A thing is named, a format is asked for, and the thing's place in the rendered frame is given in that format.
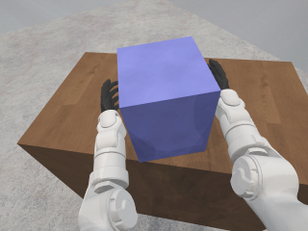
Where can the pedestal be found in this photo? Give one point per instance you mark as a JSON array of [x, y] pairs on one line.
[[193, 188]]

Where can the carton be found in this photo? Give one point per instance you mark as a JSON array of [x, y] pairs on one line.
[[167, 96]]

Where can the right robot upper arm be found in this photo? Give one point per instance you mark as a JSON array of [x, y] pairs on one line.
[[269, 186]]

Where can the left robot upper arm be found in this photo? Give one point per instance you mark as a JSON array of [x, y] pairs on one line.
[[112, 210]]

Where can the right robot forearm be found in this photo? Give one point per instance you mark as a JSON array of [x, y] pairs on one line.
[[239, 130]]

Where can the left robot forearm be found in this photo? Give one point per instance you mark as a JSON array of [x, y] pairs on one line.
[[109, 160]]

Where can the right robot hand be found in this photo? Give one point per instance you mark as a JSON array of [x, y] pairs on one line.
[[219, 74]]

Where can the left robot hand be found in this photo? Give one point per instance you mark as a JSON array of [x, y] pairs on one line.
[[107, 101]]

